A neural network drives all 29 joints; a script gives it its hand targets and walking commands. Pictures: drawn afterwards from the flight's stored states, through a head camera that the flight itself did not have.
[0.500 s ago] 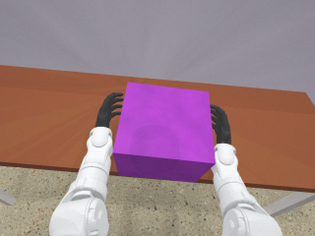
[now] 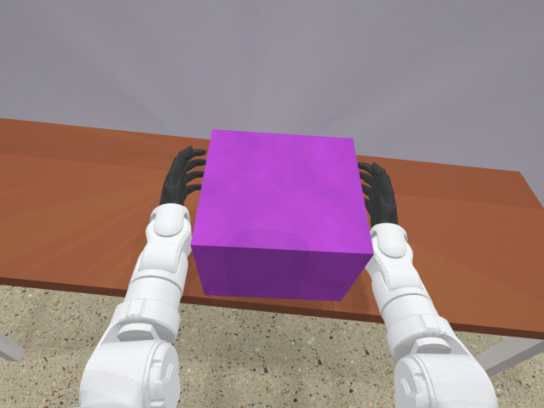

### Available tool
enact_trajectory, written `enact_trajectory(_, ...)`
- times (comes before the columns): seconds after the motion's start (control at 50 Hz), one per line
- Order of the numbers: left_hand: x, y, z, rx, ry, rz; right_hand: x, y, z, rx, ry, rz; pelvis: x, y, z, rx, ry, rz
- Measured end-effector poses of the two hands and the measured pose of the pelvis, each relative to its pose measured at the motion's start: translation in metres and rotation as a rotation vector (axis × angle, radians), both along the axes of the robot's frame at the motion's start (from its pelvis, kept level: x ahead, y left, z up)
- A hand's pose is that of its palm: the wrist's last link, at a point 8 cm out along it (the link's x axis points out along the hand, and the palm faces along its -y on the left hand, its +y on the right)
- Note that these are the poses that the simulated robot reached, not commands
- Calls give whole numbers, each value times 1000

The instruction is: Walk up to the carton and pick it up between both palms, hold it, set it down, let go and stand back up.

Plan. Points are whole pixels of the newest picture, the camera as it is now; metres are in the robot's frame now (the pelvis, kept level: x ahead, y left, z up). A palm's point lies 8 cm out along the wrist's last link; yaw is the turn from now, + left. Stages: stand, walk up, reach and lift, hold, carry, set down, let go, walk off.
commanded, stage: reach and lift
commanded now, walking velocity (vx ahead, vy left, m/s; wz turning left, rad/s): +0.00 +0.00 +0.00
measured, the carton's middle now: (278, 217) +0.39 -0.01 +0.06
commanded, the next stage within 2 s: hold in 1.38 s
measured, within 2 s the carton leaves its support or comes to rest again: neither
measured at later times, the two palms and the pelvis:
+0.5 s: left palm (157, 198) +0.35 +0.16 +0.15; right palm (390, 223) +0.33 -0.16 +0.13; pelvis -0.01 +0.02 +0.00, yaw +0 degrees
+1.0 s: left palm (164, 181) +0.36 +0.15 +0.16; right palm (398, 195) +0.36 -0.17 +0.16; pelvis -0.01 -0.01 +0.00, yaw +1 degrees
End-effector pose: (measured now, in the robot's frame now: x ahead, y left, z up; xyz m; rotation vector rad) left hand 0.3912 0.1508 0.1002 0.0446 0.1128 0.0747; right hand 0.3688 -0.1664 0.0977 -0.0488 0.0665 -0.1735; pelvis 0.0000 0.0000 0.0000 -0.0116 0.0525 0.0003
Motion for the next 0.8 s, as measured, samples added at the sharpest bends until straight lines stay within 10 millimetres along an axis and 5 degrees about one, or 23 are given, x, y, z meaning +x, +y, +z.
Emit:
enact_trajectory(0.3,-17,10,41,6,-14,-7,-14,9,37,20,-12,1,8,11,-2,-10,-120,19)
enact_trajectory(0.54,-48,9,53,6,23,4,-44,9,34,53,18,2,-12,14,-3,-10,-185,-6)
enact_trajectory(0.8,-35,-1,60,11,68,24,-28,-2,37,52,52,25,-28,-3,-2,9,-150,-3)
